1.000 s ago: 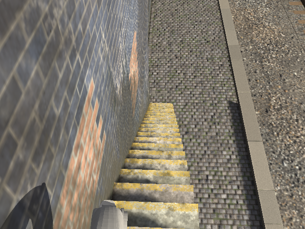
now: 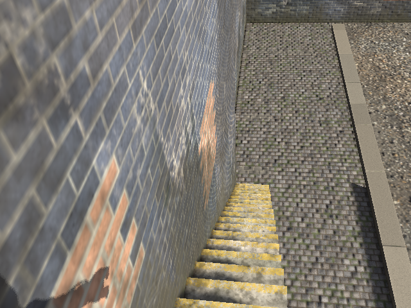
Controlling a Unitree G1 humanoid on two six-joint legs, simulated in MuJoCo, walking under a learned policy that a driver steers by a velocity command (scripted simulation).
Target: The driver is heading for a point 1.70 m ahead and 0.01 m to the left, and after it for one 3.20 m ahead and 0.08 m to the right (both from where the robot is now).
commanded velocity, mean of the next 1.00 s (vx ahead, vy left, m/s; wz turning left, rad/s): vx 0.49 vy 0.00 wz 0.08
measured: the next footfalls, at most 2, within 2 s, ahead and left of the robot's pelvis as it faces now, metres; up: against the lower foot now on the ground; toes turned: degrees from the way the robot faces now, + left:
left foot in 0.48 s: +0.43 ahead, +0.14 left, -0.41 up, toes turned +5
right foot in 0.88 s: +0.53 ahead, -0.10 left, -0.44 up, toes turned +5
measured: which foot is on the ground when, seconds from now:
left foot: up 0.00-0.46, down 0.48-1.00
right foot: down 0.00-0.46, up 0.48-0.86, down 0.88-0.96, up 0.98-1.00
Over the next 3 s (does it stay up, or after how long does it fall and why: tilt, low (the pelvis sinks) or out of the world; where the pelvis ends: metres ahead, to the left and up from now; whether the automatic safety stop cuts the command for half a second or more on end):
stays up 1.36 0.03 -1.23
